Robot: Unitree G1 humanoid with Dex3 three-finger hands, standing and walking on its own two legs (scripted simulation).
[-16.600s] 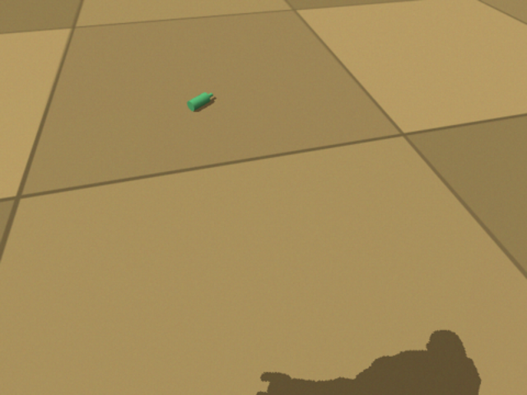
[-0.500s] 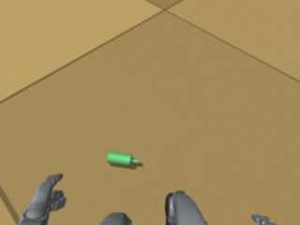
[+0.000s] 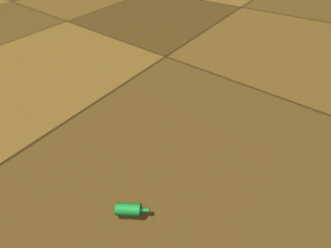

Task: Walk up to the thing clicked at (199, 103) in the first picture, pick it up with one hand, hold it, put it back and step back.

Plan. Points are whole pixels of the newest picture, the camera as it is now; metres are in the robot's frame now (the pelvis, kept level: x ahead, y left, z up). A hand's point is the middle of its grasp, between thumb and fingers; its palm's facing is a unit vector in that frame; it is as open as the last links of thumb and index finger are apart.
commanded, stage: walk up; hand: left
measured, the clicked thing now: (132, 209) +0.48 +0.24 -0.73
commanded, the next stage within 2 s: stand in 1.42 s
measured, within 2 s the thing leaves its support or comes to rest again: neither
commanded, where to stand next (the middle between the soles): +0.09 +0.04 m, yaw -2 degrees
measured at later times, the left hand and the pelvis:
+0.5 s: hand out of the picture +0.09 +0.30 -0.16, palm faces -0.05 -0.91 -0.42, open 7.4 cm; pelvis -0.01 +0.03 -0.02, yaw -1 degrees
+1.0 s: hand out of the picture +0.05 +0.30 -0.15, palm faces -0.03 -0.93 -0.38, open 7.4 cm; pelvis -0.04 +0.03 +0.00, yaw -1 degrees
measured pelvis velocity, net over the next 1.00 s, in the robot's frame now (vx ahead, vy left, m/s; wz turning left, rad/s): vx -0.04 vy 0.03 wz -0.02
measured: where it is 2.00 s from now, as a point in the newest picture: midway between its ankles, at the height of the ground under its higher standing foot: outside the picture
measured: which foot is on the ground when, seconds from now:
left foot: up 0.00-0.26, down 0.28-0.58, up 0.60-0.76, down 0.78-1.00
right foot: down 0.00-1.00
